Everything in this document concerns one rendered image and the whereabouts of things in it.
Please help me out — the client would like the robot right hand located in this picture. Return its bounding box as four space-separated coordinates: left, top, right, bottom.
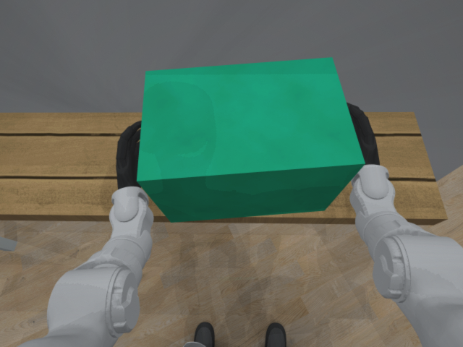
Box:
347 103 380 165

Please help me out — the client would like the carton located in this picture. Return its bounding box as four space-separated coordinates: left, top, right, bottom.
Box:
137 57 365 223

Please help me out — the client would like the robot foot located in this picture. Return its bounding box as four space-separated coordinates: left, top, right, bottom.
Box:
265 322 286 347
194 322 215 347

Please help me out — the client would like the left robot forearm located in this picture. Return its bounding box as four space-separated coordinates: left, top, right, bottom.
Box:
47 187 153 330

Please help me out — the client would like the robot left foot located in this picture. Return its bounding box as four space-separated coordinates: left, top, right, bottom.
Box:
194 322 215 347

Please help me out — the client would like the right robot forearm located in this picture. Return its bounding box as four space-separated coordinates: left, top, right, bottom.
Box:
349 164 463 262

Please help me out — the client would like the right robot upper arm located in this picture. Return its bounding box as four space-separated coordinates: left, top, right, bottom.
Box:
373 235 463 347

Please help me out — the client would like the robot left hand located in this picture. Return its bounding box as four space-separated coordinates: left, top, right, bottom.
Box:
116 121 142 189

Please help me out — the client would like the robot right foot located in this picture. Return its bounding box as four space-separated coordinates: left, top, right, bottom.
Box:
265 322 286 347

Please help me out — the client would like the left robot upper arm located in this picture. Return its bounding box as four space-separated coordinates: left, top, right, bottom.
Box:
18 267 140 347

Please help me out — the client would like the table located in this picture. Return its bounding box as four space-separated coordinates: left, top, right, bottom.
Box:
0 112 448 251

